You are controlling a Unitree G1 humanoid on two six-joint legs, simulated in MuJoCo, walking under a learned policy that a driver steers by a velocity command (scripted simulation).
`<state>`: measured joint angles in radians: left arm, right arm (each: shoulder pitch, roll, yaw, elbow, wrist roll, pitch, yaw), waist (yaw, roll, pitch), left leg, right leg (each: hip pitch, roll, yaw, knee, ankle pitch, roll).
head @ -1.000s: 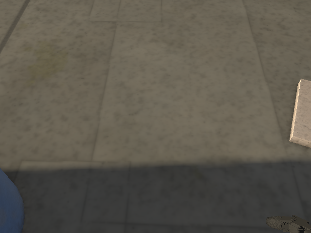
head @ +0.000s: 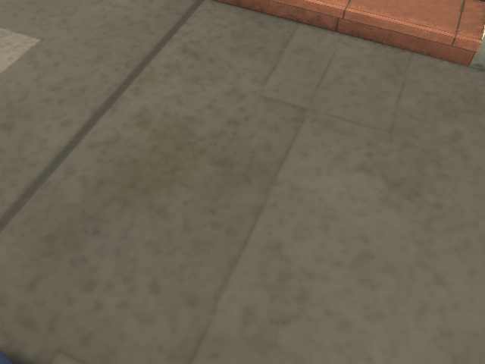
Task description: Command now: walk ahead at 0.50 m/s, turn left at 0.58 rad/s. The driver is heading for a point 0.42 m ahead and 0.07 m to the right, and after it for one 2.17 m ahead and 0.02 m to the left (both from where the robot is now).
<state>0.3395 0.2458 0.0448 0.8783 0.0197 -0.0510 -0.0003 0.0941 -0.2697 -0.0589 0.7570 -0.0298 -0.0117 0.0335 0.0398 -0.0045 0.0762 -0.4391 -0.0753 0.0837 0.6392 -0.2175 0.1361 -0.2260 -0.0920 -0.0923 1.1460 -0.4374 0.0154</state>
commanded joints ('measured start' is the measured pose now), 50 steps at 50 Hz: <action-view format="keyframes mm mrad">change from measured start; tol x16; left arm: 1 -73 119 19 -128 -2 -41 -4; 18 -345 58 -8 -179 4 12 -48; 24 143 166 33 -45 37 -25 -19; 29 -67 124 35 -103 -34 19 -1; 50 -65 155 22 -68 -4 50 44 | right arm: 1 200 -171 -55 15 19 -2 -30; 25 356 -31 19 68 42 -75 -69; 50 157 -87 17 41 20 20 -64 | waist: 1 -72 1 -97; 19 -97 39 37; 23 54 92 -146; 25 11 -241 -354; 26 38 -73 -495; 30 -55 33 -123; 50 -42 -42 -106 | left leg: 1 446 310 -488 -371 183 165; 6 291 208 -290 -436 406 123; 17 526 249 -108 -512 524 13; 22 563 241 -23 -132 1186 -57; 24 329 169 26 359 752 -87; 25 -78 -40 32 788 -364 -143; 26 -120 -21 -146 880 -334 -137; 41 -69 131 -121 289 -26 -187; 48 151 66 -95 -63 -137 -129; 50 250 95 -163 -265 52 -98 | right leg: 1 -468 -30 112 109 120 -16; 17 -484 34 56 -456 459 -64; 22 -167 182 -41 -577 327 -135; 24 210 67 114 -694 670 -217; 25 559 -287 543 -563 1393 -416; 26 579 -300 642 -622 1483 -481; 29 183 -146 422 -784 1057 -360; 32 2 -68 336 -820 1032 -315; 43 14 -45 353 -887 482 -220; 50 21 -61 319 -718 558 -166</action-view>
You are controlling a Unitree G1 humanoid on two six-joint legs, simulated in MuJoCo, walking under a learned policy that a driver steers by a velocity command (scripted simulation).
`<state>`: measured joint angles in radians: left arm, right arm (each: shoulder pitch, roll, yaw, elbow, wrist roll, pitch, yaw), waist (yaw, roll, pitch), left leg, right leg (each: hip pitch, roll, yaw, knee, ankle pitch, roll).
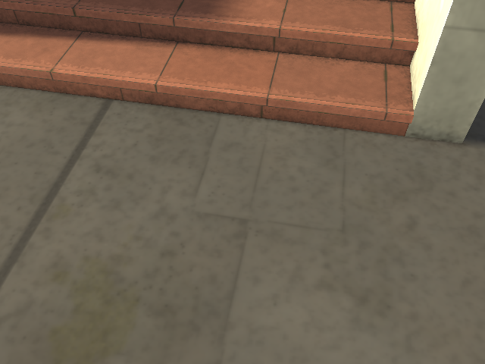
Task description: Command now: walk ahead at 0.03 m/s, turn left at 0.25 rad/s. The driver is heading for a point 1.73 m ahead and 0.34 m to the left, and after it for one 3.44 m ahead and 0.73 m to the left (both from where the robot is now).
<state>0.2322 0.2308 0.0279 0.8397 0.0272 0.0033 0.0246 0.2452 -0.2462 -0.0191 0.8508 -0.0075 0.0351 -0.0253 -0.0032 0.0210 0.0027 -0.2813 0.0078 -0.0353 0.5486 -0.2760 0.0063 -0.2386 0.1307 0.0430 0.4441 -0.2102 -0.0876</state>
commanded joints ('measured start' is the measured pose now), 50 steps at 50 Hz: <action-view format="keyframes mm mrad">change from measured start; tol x32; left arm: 1 52 148 35 -51 -13 -8 22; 50 44 170 56 -13 -1 40 -49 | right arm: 1 19 -170 -32 -59 -17 -37 -9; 50 -30 -157 -33 -54 -12 -25 -5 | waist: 1 25 33 -60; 50 -22 110 78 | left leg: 1 129 127 -201 -200 291 68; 4 150 309 -435 -206 698 277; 15 164 133 -390 -159 538 192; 21 -243 -142 -83 351 -326 -8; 26 -241 -78 -37 585 -144 -37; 38 -19 -55 78 124 -177 -5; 43 181 372 -270 -270 572 203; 50 268 244 -143 -430 -162 148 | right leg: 1 7 -222 126 93 263 -25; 5 -215 -45 -14 441 -345 60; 18 80 -53 -24 -57 -60 94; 20 249 -451 374 -247 -47 -14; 38 143 -410 9 -43 488 -123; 41 -31 -340 -37 78 301 -4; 43 -60 -197 -40 254 -379 75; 50 -323 -148 4 549 -182 80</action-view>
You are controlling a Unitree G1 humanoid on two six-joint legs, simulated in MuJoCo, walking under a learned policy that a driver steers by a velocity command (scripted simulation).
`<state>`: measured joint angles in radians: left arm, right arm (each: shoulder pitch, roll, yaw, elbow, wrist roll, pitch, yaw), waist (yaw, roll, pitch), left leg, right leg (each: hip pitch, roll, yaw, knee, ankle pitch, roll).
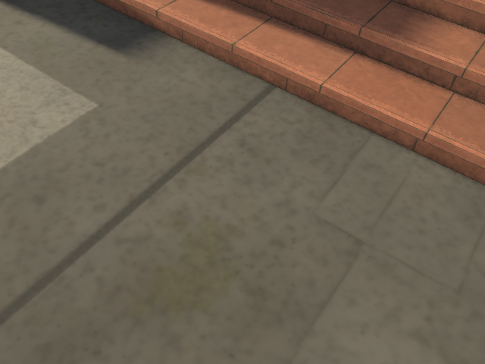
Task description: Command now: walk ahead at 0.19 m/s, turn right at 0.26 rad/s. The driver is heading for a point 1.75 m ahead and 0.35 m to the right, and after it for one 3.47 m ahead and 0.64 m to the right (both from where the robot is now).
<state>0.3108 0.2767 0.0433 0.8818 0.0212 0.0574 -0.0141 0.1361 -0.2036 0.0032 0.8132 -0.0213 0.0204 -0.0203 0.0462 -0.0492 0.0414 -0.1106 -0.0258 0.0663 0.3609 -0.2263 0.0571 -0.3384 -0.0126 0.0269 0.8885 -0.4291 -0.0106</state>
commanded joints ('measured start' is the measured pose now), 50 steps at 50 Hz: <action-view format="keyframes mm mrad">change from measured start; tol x32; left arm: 1 -49 114 42 -59 5 -16 -15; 50 -48 51 12 -126 -14 -73 59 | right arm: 1 83 -192 -56 -13 0 -19 -11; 50 293 -298 -95 34 10 -42 3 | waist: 1 -72 177 59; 19 -64 149 63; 23 60 -256 -214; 50 -82 303 -170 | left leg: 1 105 283 -240 -263 -236 98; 18 61 357 49 -187 -26 94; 21 -60 261 201 340 409 35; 24 -643 75 -67 970 -273 -70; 47 -269 -27 -6 225 -44 43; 50 184 385 -576 75 1110 339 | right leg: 1 -259 -11 18 114 63 7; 18 -168 -46 -131 -208 122 -78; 21 262 86 -168 -346 106 -144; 22 488 -172 260 -519 -173 -233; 23 532 -346 733 -700 -3 -297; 29 237 -149 160 -548 1039 -206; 47 403 -176 9 -332 1327 -102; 49 200 -65 -61 75 953 -49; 50 -133 181 -103 378 -152 13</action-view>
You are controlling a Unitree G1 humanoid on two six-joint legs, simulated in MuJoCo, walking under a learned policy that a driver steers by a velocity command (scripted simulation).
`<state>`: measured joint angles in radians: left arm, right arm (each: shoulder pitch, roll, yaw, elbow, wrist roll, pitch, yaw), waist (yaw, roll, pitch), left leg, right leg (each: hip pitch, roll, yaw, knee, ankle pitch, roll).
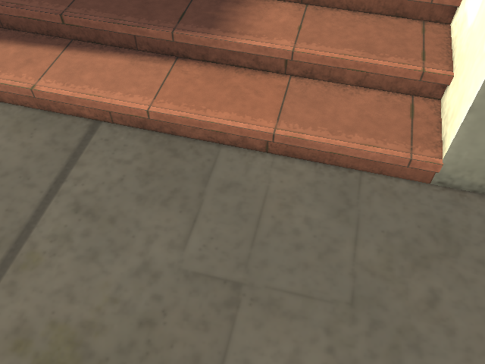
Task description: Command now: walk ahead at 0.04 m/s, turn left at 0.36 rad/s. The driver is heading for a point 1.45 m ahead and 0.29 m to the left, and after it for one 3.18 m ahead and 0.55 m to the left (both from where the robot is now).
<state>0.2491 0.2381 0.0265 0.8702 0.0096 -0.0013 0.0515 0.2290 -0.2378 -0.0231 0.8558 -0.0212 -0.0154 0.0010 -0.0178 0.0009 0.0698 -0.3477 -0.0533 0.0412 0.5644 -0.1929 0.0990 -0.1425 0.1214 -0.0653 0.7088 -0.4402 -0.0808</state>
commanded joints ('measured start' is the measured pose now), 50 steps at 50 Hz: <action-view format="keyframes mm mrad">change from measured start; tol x32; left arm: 1 65 73 15 -81 30 4 -13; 50 162 108 38 -5 -9 -64 -61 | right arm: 1 201 -228 -65 -4 43 -3 -10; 42 -290 -70 -29 -193 -26 8 75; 47 263 -250 -82 -55 -57 -43 6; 50 78 -164 -55 -65 -10 -41 -1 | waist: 1 -6 121 -266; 19 27 137 -147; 22 56 -282 -84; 50 -45 91 -112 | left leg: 1 342 432 -581 -172 907 334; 4 114 261 -399 -267 381 218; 18 108 163 -528 -233 135 92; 21 -167 -9 -409 -36 -418 -33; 29 -398 19 -128 563 -68 -108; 41 -268 58 17 108 -41 -76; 47 705 376 -373 -178 -231 74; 50 406 415 -402 -336 -147 83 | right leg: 1 -295 -26 152 597 -181 69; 20 34 -65 118 -348 93 67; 22 113 -492 672 -628 -339 -70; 45 60 -350 74 -283 869 -70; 48 -480 -87 65 463 -74 0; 50 -505 -191 142 489 70 -18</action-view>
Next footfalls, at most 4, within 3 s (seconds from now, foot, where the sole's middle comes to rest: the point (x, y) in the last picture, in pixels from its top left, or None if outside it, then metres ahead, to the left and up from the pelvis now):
0.42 right None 0.10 -0.13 -0.76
0.92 left None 0.21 0.19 -0.76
1.44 right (202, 329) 0.56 0.13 -0.76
1.98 left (150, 234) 0.87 0.30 -0.76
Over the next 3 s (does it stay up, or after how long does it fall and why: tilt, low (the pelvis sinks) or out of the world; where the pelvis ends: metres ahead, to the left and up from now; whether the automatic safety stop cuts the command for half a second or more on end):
stays up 1.15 0.29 -0.01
